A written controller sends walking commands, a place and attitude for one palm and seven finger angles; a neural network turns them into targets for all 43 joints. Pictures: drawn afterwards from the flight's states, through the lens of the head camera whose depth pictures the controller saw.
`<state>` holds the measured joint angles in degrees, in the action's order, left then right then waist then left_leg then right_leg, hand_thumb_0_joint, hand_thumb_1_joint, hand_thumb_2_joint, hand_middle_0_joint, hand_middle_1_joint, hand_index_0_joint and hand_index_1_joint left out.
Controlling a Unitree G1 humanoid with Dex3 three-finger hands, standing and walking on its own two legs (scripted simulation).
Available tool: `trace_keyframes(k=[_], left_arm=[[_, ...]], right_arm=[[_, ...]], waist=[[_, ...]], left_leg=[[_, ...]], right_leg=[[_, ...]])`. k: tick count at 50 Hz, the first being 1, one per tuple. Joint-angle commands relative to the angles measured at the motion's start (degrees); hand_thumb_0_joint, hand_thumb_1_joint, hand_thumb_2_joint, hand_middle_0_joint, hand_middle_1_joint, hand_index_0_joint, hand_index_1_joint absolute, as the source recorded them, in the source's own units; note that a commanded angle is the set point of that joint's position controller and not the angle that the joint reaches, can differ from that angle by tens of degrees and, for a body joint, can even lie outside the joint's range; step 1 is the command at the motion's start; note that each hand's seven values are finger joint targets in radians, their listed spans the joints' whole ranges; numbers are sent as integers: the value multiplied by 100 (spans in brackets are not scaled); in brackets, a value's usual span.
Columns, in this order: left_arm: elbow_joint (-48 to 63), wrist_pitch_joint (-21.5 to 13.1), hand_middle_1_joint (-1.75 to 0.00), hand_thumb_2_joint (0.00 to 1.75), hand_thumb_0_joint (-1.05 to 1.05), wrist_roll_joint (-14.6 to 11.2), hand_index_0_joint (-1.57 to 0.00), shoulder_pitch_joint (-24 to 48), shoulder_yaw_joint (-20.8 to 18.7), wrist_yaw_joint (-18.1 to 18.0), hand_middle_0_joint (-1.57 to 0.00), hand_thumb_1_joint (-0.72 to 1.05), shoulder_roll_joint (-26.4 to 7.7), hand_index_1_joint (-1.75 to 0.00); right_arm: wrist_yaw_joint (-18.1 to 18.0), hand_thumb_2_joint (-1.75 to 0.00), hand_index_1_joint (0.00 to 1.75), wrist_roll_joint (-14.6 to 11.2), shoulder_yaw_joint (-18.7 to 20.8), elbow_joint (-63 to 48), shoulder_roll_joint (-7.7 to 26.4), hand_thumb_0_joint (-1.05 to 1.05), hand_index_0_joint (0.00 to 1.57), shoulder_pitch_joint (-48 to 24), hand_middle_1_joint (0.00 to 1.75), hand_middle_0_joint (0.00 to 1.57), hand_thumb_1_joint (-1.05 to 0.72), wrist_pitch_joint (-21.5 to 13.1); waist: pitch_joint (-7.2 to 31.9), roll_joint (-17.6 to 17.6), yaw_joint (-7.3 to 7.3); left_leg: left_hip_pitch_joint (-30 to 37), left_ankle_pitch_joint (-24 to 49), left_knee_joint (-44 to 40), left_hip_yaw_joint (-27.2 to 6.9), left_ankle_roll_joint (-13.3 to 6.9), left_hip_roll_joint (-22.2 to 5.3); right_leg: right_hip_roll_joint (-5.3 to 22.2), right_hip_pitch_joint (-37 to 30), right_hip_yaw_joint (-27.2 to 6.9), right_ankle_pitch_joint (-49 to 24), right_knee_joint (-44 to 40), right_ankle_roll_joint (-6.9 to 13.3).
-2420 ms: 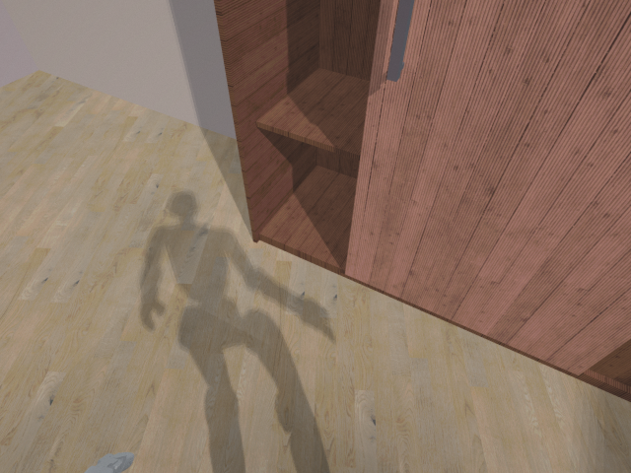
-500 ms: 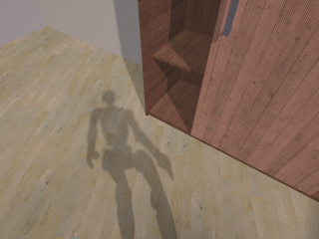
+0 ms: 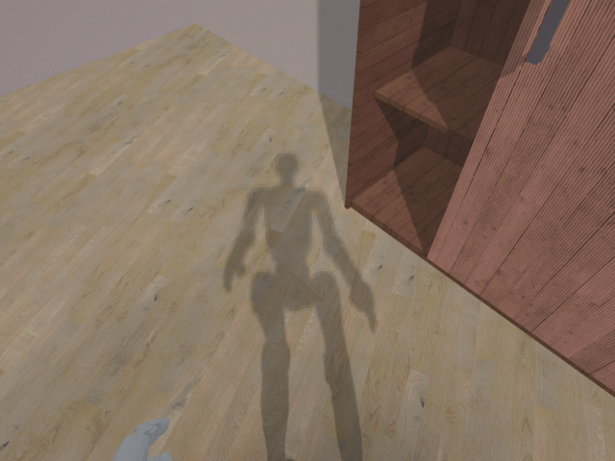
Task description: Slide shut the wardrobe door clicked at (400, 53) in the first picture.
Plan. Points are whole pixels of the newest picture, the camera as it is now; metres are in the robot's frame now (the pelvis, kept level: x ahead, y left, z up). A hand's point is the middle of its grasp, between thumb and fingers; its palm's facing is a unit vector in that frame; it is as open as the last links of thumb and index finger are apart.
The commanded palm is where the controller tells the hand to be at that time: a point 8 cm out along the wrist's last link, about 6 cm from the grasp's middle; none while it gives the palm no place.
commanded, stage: walk to a spot facing it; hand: right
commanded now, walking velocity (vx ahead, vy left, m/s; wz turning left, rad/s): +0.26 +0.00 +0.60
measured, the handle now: out of the picture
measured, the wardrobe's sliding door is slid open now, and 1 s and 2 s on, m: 0.41 0.41 0.41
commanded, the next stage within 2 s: turn to face it in 1.22 s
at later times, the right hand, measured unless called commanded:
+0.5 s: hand (376, 384) +0.26 -0.10 -0.16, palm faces -0.43 +0.89 -0.15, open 7.4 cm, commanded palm none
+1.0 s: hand (359, 329) +0.36 -0.09 -0.19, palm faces -0.46 +0.88 -0.16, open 7.3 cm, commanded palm none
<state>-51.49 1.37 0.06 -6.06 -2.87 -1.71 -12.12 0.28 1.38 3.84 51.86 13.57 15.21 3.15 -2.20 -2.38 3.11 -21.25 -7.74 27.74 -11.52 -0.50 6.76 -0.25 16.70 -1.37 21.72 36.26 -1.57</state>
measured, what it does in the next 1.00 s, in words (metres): walks ahead, turning left: right foot, then left foot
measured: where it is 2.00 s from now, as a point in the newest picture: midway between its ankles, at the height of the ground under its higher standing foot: (247, 379)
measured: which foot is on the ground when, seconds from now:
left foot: down 0.00-0.02, up 0.04-0.52, down 0.54-0.92, up 0.94-1.00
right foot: up 0.00-0.00, down 0.02-0.54, up 0.56-0.88, down 0.90-1.00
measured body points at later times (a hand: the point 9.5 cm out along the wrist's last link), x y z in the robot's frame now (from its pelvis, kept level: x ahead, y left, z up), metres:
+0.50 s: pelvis +0.06 +0.02 +0.00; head +0.11 +0.02 +0.45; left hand -0.12 +0.22 -0.13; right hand +0.28 -0.15 -0.14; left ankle +0.09 +0.18 -0.71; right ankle -0.02 -0.12 -0.73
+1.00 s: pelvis +0.25 +0.08 -0.01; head +0.27 +0.04 +0.44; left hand +0.20 +0.32 -0.13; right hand +0.39 -0.13 -0.18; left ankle +0.12 +0.16 -0.67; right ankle +0.33 +0.03 -0.73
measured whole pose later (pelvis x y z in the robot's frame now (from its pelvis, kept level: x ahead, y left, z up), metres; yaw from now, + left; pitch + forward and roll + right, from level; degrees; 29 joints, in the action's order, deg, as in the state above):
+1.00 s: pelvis +0.25 +0.08 -0.01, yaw +32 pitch -1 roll +2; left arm -54.1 -4.6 2.2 -13.5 -1.7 -0.1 -7.7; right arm 1.1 1.5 4.9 59.7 13.5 17.8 0.4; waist -0.3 -2.5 0.1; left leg -20.1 -22.9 60.7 -0.2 -1.8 0.5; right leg 5.3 19.3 10.6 16.3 36.6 3.3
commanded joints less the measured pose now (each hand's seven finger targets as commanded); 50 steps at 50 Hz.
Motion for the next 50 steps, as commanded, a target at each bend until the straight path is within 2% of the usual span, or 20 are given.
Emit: trace_keyframes(k=[1,2,5,7,13,21,23,25,26,27,28,29,31,33,41,44,46,47,49,50], left_arm=[[255,-219,-30,90,0,123,-20,-1160,-314,-89,-20,90,-1523,-30],[362,-222,-30,90,0,101,-20,-868,-314,-105,-20,90,-1695,-30],[452,-340,-30,90,0,131,-20,-251,-111,-59,-20,90,-1023,-30],[327,-413,-30,90,0,129,-20,-631,-108,-46,-20,90,-955,-30],[-68,-535,-30,90,0,115,-20,-1772,-120,-36,-20,90,-928,-30],[-476,-537,-30,90,0,212,-20,-2237,-139,28,-20,90,-948,-30],[-499,-531,-30,90,0,207,-20,-2111,-169,44,-20,90,-1044,-30],[-467,-511,-30,90,0,141,-20,-1986,-153,81,-20,90,-1064,-30],[-389,-497,-30,90,0,44,-20,-2113,-83,167,-20,90,-765,-30],[-51,-511,-30,90,0,10,-20,-1869,-3,141,-20,90,-449,-30],[67,-514,-30,90,0,36,-20,-1262,-57,104,-20,90,-622,-30],[99,-504,-30,90,0,39,-20,-1036,-98,114,-20,90,-625,-30],[-119,-401,-30,90,0,146,-20,-1138,-93,144,-20,90,-536,-30],[-341,-278,-30,90,0,172,-20,-1653,-80,153,-20,90,-366,-30],[-91,-399,-30,90,0,138,-20,-1158,-144,294,-20,90,-204,-30],[-335,-506,-30,90,0,140,-20,-1914,-214,221,-20,90,-456,-30],[-547,-545,-30,90,0,265,-20,-3009,-348,130,-20,90,-1349,-30],[-575,-527,-30,90,0,230,-20,-2607,-275,58,-20,90,-1077,-30],[-320,-601,-30,90,0,165,-20,-1676,-124,47,-20,90,-569,-30],[-331,-651,-30,90,0,163,-20,-1527,-84,31,-20,90,-429,-30]], right_arm=[[59,-90,30,-56,179,-743,524,0,20,-377,30,20,-90,-65],[94,-90,30,16,268,-859,749,0,20,-662,30,20,-90,-92],[281,-90,30,89,316,-511,738,0,20,-288,30,20,-90,-82],[341,-90,30,87,241,-488,561,0,20,-366,30,20,-90,-94],[385,-90,30,77,136,-636,337,0,20,-1088,30,20,-90,-116],[405,-90,30,47,18,-742,118,0,20,-1897,30,20,-90,-218],[378,-90,30,34,40,-658,186,0,20,-1597,30,20,-90,-280],[311,-90,30,50,146,-202,507,0,20,-231,30,20,-90,-396],[223,-90,30,71,310,72,1173,0,20,687,30,20,-90,-493],[126,-90,30,-60,430,194,1766,0,20,1272,30,20,-90,-499],[60,-90,30,-140,442,225,1825,0,20,1206,30,20,-90,-446],[40,-90,30,-122,376,89,1557,0,20,728,30,20,-90,-444],[-8,-90,30,-65,183,-69,978,0,20,-151,30,20,-90,-495],[-35,-90,30,-3,124,-74,791,0,20,-449,30,20,-90,-564],[1,-90,30,28,165,157,809,0,20,-226,30,20,-90,-614],[2,-90,30,4,147,173,589,0,20,-228,30,20,-90,-566],[63,-90,30,-44,21,-94,-29,0,20,-125,30,20,-90,-549],[29,-90,30,10,90,-30,240,0,20,-228,30,20,-90,-523],[147,-90,30,42,154,141,294,0,20,-228,30,20,-90,-518],[169,-90,30,69,170,246,161,0,20,-76,30,20,-90,-459]], waist=[[603,1777,-633],[177,1699,-601],[-162,987,-107],[-192,1055,-228],[-422,928,-562],[-573,1177,-764],[-287,1228,-579],[539,689,108],[1358,-454,451],[1857,-1324,535],[1593,-603,586],[1102,-265,392],[100,-269,-115],[78,-340,-506],[-203,-510,-467],[-14,350,-859],[249,2458,-1102],[147,2028,-965],[-370,790,-540],[-386,712,-408]], left_leg=[[-2124,-2382,1528,128,128,152],[-2237,-2237,2750,568,301,-395],[-1788,-1157,3990,830,348,-661],[-1969,-826,4020,1028,379,-755],[-2408,-571,3183,1246,469,-1176],[-1375,-847,1456,1812,167,-1094],[-694,-1135,985,1965,-19,-907],[1583,-643,160,2206,-256,-507],[3646,-968,-115,845,-654,-1644],[4383,-483,-718,-1902,-1256,-3216],[3773,-562,-1004,-1992,-1487,-3275],[2947,-1416,-1193,-1728,-1404,-3061],[1281,-1335,-1501,-645,-1094,-2531],[666,-648,-1518,145,-942,-2162],[85,-1680,-1478,166,-873,-1875],[-415,-1666,-223,392,-622,-1405],[-1804,-2581,3311,1455,-136,-275],[-1998,-2078,4230,914,-181,-649],[-1993,-982,4561,904,-125,-1160],[-1744,-689,4495,917,-52,-1195]], right_leg=[[2109,-2263,-2238,1344,-2687,764],[2942,-1300,-2730,1446,-2941,1138],[1868,-472,-1102,907,-2732,856],[1572,-817,-519,394,-2602,796],[1926,-1677,-126,-704,-2624,954],[2091,-1653,908,-2009,-2225,791],[2118,-1760,1170,-2888,-1691,681],[1764,-1073,1737,-3948,355,340],[1448,672,1843,-2193,2060,62],[700,2223,1349,1262,3727,-196],[859,2532,623,1107,4170,-72],[983,2487,416,621,4257,-38],[1240,2014,355,-73,3591,-113],[1171,1476,496,-256,2902,-207],[710,342,778,-805,553,-131],[608,-1288,731,-672,-537,-93],[2791,-2054,-2519,1408,-2620,651],[2910,-1647,-2826,1908,-2940,563],[2522,-838,-1541,1104,-2873,501],[2281,-646,-828,384,-2814,330]])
